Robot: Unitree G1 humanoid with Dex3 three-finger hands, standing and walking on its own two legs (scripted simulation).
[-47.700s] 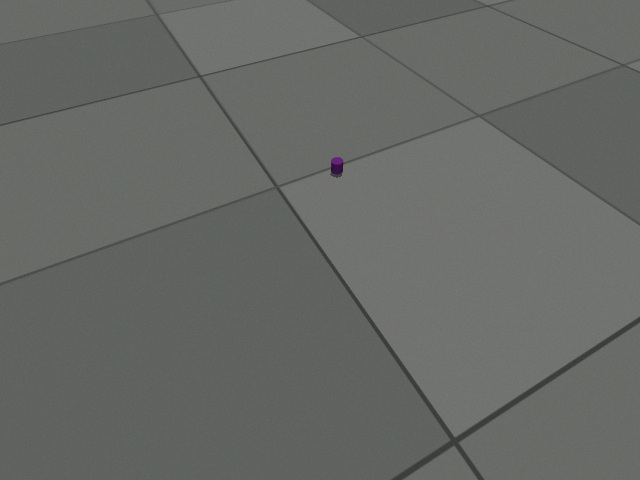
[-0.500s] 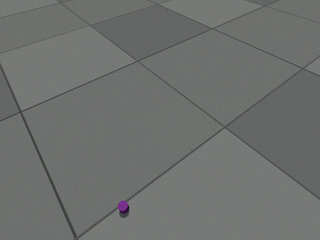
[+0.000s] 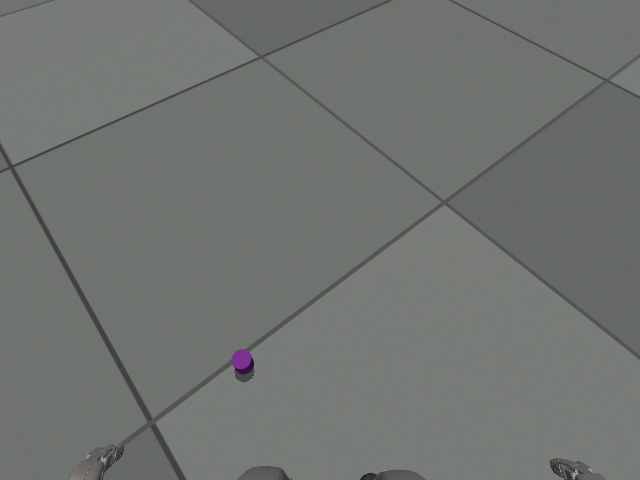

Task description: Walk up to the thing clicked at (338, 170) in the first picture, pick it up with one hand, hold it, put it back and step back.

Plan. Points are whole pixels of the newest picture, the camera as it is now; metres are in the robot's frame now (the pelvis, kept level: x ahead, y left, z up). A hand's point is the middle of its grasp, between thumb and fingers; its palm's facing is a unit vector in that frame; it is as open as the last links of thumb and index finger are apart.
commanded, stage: step back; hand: left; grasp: from above
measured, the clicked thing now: (243, 361) +0.46 +0.24 -0.74
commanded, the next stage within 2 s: none
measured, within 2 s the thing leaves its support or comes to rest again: neither
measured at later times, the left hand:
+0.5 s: hand out of the picture +0.05 +0.28 -0.16, palm faces -0.09 -0.91 -0.40, open 7.4 cm
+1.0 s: hand out of the picture -0.08 +0.30 -0.16, palm faces -0.01 -0.95 -0.33, open 7.4 cm
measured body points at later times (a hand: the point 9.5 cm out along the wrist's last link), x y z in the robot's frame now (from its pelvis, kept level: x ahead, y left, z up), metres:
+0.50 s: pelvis -0.07 +0.02 -0.01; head -0.01 +0.01 +0.43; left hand +0.05 +0.32 -0.13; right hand +0.01 -0.29 -0.14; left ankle -0.03 +0.11 -0.74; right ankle -0.08 -0.09 -0.74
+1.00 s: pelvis -0.20 +0.04 +0.00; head -0.15 +0.07 +0.44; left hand -0.08 +0.35 -0.13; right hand -0.12 -0.27 -0.10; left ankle -0.19 +0.14 -0.74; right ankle -0.18 -0.10 -0.66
